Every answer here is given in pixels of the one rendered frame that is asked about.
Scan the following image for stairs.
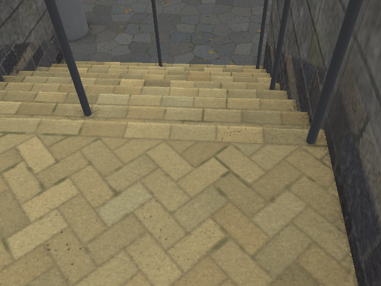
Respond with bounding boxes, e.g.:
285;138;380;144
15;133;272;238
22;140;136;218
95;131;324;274
0;61;310;129

